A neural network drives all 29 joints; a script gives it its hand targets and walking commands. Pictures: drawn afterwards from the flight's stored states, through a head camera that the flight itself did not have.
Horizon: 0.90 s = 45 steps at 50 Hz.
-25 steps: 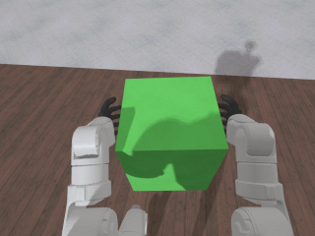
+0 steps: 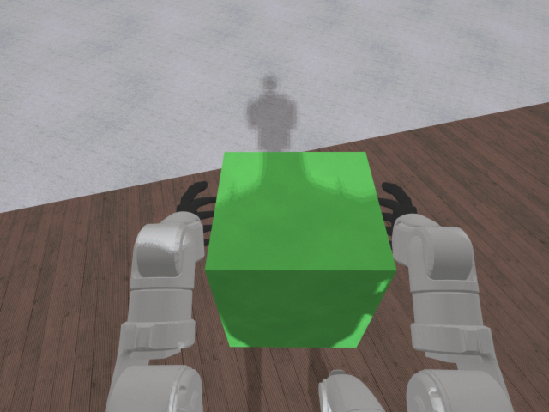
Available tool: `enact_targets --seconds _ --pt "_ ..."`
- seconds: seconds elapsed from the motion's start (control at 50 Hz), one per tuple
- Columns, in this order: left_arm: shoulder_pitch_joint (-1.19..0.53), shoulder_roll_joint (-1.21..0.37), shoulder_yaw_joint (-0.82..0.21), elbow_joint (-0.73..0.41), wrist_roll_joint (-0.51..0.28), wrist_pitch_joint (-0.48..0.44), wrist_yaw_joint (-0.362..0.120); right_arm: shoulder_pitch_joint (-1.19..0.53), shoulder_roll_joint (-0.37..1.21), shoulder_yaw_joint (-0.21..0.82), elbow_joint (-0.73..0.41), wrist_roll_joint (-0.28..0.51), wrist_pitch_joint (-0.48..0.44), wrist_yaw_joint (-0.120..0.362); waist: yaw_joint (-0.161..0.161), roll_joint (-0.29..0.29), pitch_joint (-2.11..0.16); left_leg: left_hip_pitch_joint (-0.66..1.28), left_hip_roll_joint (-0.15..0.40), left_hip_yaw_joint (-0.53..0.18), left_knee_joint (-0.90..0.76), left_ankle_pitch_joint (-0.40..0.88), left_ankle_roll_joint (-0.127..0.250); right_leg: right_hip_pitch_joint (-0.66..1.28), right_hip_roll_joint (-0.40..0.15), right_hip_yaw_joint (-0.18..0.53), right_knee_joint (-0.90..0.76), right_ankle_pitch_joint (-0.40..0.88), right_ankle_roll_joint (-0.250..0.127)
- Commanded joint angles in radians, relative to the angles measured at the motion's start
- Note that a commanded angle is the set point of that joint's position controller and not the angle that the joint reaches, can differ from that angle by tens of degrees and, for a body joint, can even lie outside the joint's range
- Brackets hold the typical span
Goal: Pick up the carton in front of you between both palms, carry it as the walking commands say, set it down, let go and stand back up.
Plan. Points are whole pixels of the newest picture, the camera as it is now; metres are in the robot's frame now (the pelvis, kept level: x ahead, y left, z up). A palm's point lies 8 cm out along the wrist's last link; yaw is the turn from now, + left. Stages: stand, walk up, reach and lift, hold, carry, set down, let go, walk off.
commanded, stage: carry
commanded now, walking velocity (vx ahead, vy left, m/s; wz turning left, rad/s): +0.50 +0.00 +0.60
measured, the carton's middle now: (293, 255) +0.35 -0.01 +0.01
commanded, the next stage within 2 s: none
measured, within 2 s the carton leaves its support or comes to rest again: neither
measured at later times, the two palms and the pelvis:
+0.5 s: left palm (176, 127) +0.59 +0.19 +0.07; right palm (329, 106) +0.65 -0.11 +0.07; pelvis +0.27 -0.02 -0.03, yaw +9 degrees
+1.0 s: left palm (128, 101) +0.80 +0.35 -0.02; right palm (246, 79) +0.90 +0.06 -0.02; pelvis +0.52 +0.10 -0.09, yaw +20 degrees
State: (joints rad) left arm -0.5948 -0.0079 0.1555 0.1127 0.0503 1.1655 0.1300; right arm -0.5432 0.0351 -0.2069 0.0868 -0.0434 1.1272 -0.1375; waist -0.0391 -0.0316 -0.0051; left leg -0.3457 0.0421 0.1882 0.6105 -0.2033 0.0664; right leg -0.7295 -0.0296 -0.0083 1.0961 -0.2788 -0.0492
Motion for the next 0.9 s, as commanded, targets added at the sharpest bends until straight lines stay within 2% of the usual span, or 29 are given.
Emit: enact_targets --seconds 0.0,0.06,0.12,0.14,0.16,0.18,0.2,0.22,0.24,0.26,0.28,0.3,0.34,0.38,0.44,0.52,0.6,0.64,0.68,0.7,0.72,0.74,0.76,0.78,0.8,0.82,0.84,0.86,0.88 --pt "-0.652 -1.114 -0.642 -0.173 -0.374 -0.058 -0.174 -0.743 1.085 0.696 -0.162 0.481 -0.019 0.282 -0.026 0.2 -0.458 0.474 0.209 -0.237 -0.139 0.678 0.069 -0.063 0.019 -0.027 -0.144 0.121 -0.007" --pt "-0.653 -1.071 -0.638 -0.203 -0.343 -0.058 -0.163 -0.785 1.062 0.721 -0.206 0.503 -0.013 0.288 -0.055 0.193 -0.424 0.513 0.164 -0.213 -0.111 0.704 0.073 -0.024 0.055 -0.078 -0.344 0.231 -0.016" --pt "-0.604 -0.993 -0.597 -0.182 -0.291 -0.041 -0.156 -0.775 1.028 0.731 -0.183 0.51 0.003 0.29 -0.076 0.175 -0.396 0.489 0.128 -0.196 -0.052 0.672 0.085 0.102 0.092 -0.119 -0.566 0.342 -0.017" --pt "-0.578 -0.966 -0.577 -0.161 -0.271 -0.034 -0.157 -0.769 1.021 0.732 -0.162 0.511 0.008 0.291 -0.066 0.169 -0.399 0.452 0.122 -0.19 -0.004 0.662 0.077 0.2 0.094 -0.115 -0.636 0.39 -0.025" --pt "-0.545 -0.938 -0.554 -0.132 -0.253 -0.029 -0.159 -0.766 1.018 0.732 -0.135 0.513 0.013 0.292 -0.035 0.147 -0.42 0.398 0.107 -0.166 0.085 0.659 0.06 0.347 0.091 -0.127 -0.702 0.462 -0.036" --pt "-0.524 -0.91 -0.531 -0.108 -0.236 -0.025 -0.162 -0.763 1.016 0.732 -0.102 0.517 0.017 0.294 0.009 0.111 -0.455 0.307 0.082 -0.125 0.213 0.588 0.037 0.539 0.072 -0.139 -0.758 0.549 -0.041" --pt "-0.516 -0.881 -0.508 -0.091 -0.224 -0.02 -0.168 -0.771 1.009 0.729 -0.066 0.517 0.017 0.295 0.052 0.055 -0.488 0.127 0.058 -0.132 0.357 0.316 0.018 0.753 -0.039 -0.057 -0.689 0.65 -0.039" --pt "-0.523 -0.854 -0.482 -0.066 -0.223 -0.012 -0.174 -0.778 1.016 0.723 -0.025 0.512 0.018 0.295 0.033 -0.091 -0.545 -0.119 0.001 -0.147 0.515 -0.398 0.003 0.98 -0.292 0.189 -0.498 1.089 -0.023" --pt "-0.549 -0.822 -0.461 -0.034 -0.213 -0.01 -0.174 -0.781 1.025 0.699 0.006 0.509 0.031 0.291 0.066 -0.266 -0.649 -0.299 -0.068 -0.199 0.684 -0.49 -0.005 1.162 -0.409 0.383 -0.477 1.023 -0.156" --pt "-0.557 -0.839 -0.467 -0.036 -0.23 -0.014 -0.181 -0.81 1.026 0.688 -0.01 0.506 0.034 0.286 0.092 -0.265 -0.653 -0.386 -0.047 -0.22 0.761 -0.428 0.0 1.105 -0.416 0.479 -0.579 0.523 -0.22" --pt "-0.62 -0.901 -0.491 -0.076 -0.268 -0.016 -0.193 -0.877 1.047 0.685 -0.036 0.504 0.033 0.282 0.086 -0.164 -0.554 -0.412 -0.016 -0.228 0.75 -0.357 0.001 0.959 -0.356 0.455 -0.652 0.219 -0.184" --pt "-0.697 -0.956 -0.518 -0.113 -0.31 -0.014 -0.203 -0.904 1.073 0.679 -0.042 0.501 0.033 0.277 0.065 -0.065 -0.492 -0.385 0.006 -0.245 0.702 -0.265 -0.011 0.838 -0.318 0.399 -0.689 0.134 -0.138" --pt "-0.792 -1.034 -0.568 -0.176 -0.382 -0.013 -0.219 -0.887 1.104 0.669 -0.066 0.484 0.031 0.262 0.046 -0.047 -0.444 -0.327 0.037 -0.243 0.614 -0.174 -0.037 0.704 -0.293 0.267 -0.708 0.29 -0.101" --pt "-0.808 -1.08 -0.597 -0.209 -0.425 -0.01 -0.227 -0.847 1.113 0.658 -0.083 0.458 0.032 0.244 0.044 -0.08 -0.46 -0.335 0.034 -0.215 0.579 -0.139 -0.05 0.726 -0.266 0.168 -0.677 0.478 -0.08" --pt "-0.792 -1.09 -0.619 -0.24 -0.455 -0.008 -0.236 -0.785 1.097 0.653 -0.096 0.414 0.032 0.217 0.069 -0.111 -0.484 -0.41 0.024 -0.176 0.495 -0.066 -0.051 0.823 -0.24 0.062 -0.631 0.67 -0.083" --pt "-0.75 -1.074 -0.637 -0.231 -0.463 -0.006 -0.248 -0.72 1.052 0.652 -0.089 0.366 0.04 0.202 0.1 -0.107 -0.46 -0.442 0.0 -0.132 0.317 0.098 -0.031 0.894 -0.221 -0.023 -0.602 0.759 -0.089" --pt "-0.709 -1.068 -0.65 -0.171 -0.456 -0.015 -0.262 -0.672 1.014 0.638 -0.044 0.326 0.044 0.216 0.135 -0.084 -0.394 -0.367 -0.057 -0.061 -0.011 0.294 -0.001 0.919 -0.196 -0.112 -0.541 0.704 -0.056" --pt "-0.704 -1.072 -0.65 -0.132 -0.453 -0.022 -0.267 -0.651 0.998 0.619 -0.012 0.309 0.045 0.227 0.124 -0.097 -0.364 -0.241 -0.077 -0.034 -0.109 0.355 0.039 0.857 -0.218 -0.151 -0.477 0.68 -0.034" --pt "-0.695 -1.082 -0.648 -0.089 -0.451 -0.027 -0.271 -0.625 0.987 0.594 0.037 0.294 0.044 0.238 0.079 -0.109 -0.38 -0.06 -0.112 -0.01 -0.159 0.355 0.079 0.783 -0.221 -0.195 -0.308 0.748 0.0" --pt "-0.704 -1.086 -0.648 -0.07 -0.45 -0.03 -0.272 -0.603 0.991 0.582 0.063 0.289 0.04 0.242 0.034 -0.08 -0.418 0.117 -0.104 -0.022 -0.238 0.436 0.096 0.7 -0.195 -0.232 -0.129 0.676 0.03" --pt "-0.714 -1.086 -0.647 -0.058 -0.448 -0.035 -0.274 -0.601 0.987 0.567 0.068 0.283 0.034 0.248 0.021 0.05 -0.448 0.342 0.003 -0.151 -0.151 0.599 0.096 0.468 -0.143 -0.207 0.096 0.233 0.055" --pt "-0.715 -1.102 -0.64 -0.024 -0.452 -0.028 -0.275 -0.57 0.977 0.542 0.109 0.282 0.034 0.251 0.037 0.226 -0.499 0.583 0.196 -0.41 0.067 1.113 0.107 0.196 -0.054 -0.136 0.241 -0.388 0.083" --pt "-0.708 -1.121 -0.617 0.008 -0.45 -0.026 -0.272 -0.606 0.933 0.52 0.12 0.264 0.026 0.249 0.013 0.275 -0.622 0.754 0.299 -0.636 0.042 1.053 0.256 0.038 0.006 -0.049 0.386 -0.398 0.104" --pt "-0.725 -1.136 -0.612 -0.022 -0.453 -0.029 -0.269 -0.606 0.952 0.529 0.107 0.271 0.014 0.254 -0.03 0.27 -0.657 0.746 0.334 -0.772 -0.092 0.513 0.334 -0.097 0.006 0.002 0.441 -0.359 0.088" --pt "-0.811 -1.151 -0.628 -0.077 -0.466 -0.039 -0.265 -0.676 1.014 0.559 0.052 0.31 0.001 0.261 -0.023 0.162 -0.572 0.608 0.278 -0.745 -0.14 0.212 0.292 -0.131 -0.036 0.034 0.397 -0.289 0.065" --pt "-0.853 -1.174 -0.635 -0.115 -0.477 -0.048 -0.258 -0.756 1.064 0.596 -0.017 0.352 -0.008 0.263 -0.001 0.081 -0.507 0.48 0.235 -0.679 -0.143 0.169 0.248 -0.117 -0.058 0.041 0.328 -0.244 0.061" --pt "-0.846 -1.184 -0.634 -0.132 -0.475 -0.055 -0.25 -0.817 1.102 0.637 -0.073 0.392 -0.013 0.262 0.024 0.036 -0.479 0.37 0.216 -0.614 -0.157 0.213 0.224 -0.058 -0.073 0.038 0.257 -0.201 0.06" --pt "-0.819 -1.187 -0.637 -0.147 -0.469 -0.06 -0.241 -0.843 1.126 0.668 -0.11 0.423 -0.018 0.26 0.035 0.029 -0.475 0.29 0.198 -0.566 -0.178 0.218 0.199 0.001 -0.08 0.036 0.2 -0.163 0.06" --pt "-0.786 -1.189 -0.643 -0.159 -0.464 -0.063 -0.233 -0.84 1.137 0.685 -0.135 0.442 -0.024 0.257 0.033 0.047 -0.48 0.26 0.181 -0.529 -0.181 0.255 0.179 0.027 -0.076 0.023 0.171 -0.127 0.061"
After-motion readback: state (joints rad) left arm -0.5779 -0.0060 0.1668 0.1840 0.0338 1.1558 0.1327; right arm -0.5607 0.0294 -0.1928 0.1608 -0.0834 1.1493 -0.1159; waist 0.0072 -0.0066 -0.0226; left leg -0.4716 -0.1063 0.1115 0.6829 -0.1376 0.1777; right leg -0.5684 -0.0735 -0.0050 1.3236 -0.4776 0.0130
